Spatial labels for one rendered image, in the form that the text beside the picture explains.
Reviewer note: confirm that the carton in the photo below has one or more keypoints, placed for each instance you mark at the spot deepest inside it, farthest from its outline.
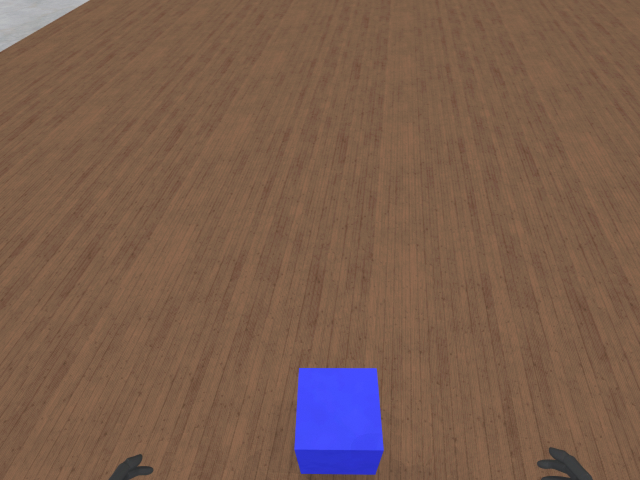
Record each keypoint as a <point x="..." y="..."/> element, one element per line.
<point x="338" y="421"/>

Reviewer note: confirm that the left robot hand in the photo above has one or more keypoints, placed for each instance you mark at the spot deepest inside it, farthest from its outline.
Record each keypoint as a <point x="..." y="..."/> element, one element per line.
<point x="128" y="469"/>

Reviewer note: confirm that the right robot hand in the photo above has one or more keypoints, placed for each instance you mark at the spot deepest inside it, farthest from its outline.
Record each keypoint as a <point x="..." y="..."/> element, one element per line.
<point x="564" y="463"/>

